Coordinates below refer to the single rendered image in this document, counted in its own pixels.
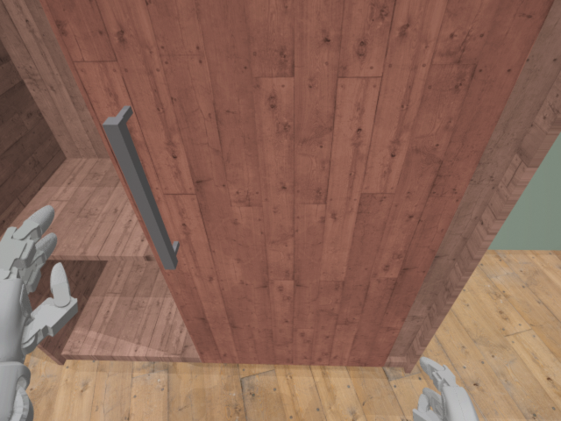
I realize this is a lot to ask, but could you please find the wardrobe door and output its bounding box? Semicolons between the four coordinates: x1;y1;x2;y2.
388;0;561;357
39;0;555;367

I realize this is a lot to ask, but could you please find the robot right hand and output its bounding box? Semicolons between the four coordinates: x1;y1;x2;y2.
413;357;479;421

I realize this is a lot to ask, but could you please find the left robot forearm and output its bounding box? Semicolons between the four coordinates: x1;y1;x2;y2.
0;361;34;421

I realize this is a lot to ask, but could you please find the handle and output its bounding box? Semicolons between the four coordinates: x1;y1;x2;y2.
103;106;180;270

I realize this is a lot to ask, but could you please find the robot left hand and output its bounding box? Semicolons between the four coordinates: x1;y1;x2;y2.
0;205;78;364

